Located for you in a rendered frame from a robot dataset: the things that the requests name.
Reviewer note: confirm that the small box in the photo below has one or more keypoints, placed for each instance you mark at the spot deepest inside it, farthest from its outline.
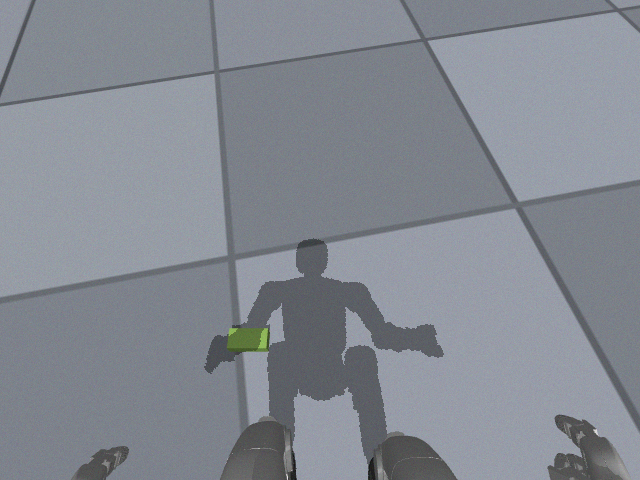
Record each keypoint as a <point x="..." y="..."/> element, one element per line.
<point x="248" y="340"/>

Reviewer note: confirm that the left robot hand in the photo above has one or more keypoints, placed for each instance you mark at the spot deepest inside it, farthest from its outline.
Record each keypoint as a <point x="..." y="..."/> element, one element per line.
<point x="102" y="464"/>

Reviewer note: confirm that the right robot hand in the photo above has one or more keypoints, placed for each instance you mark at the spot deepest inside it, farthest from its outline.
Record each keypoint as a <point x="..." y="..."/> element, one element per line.
<point x="600" y="460"/>

